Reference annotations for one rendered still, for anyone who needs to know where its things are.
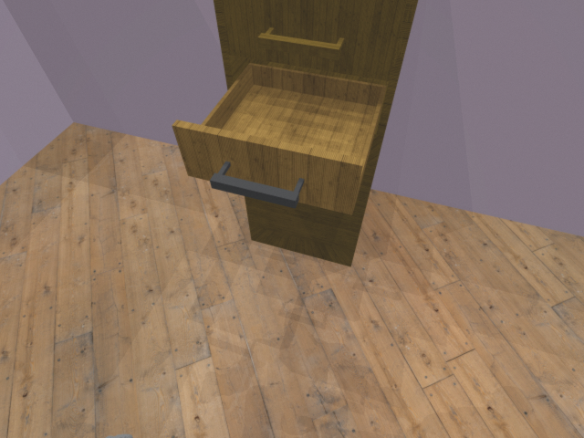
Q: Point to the handle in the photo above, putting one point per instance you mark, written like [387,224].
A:
[299,46]
[255,190]

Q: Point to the cabinet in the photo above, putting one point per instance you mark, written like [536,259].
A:
[373,35]

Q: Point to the drawer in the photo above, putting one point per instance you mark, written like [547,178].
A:
[276,125]

